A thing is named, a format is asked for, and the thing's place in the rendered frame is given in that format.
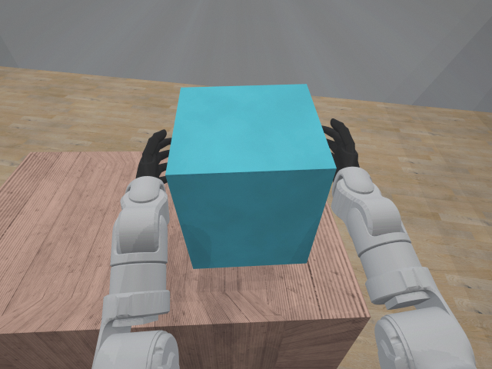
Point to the carton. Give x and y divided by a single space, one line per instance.
249 171

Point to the pedestal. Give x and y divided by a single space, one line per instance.
57 212

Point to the left robot forearm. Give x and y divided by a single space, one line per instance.
139 254

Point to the left robot hand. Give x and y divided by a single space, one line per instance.
151 157

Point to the right robot hand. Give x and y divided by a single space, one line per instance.
343 146

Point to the right robot forearm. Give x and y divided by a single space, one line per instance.
394 273

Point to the robot left upper arm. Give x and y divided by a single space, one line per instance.
139 350

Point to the robot right upper arm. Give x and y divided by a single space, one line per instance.
426 338

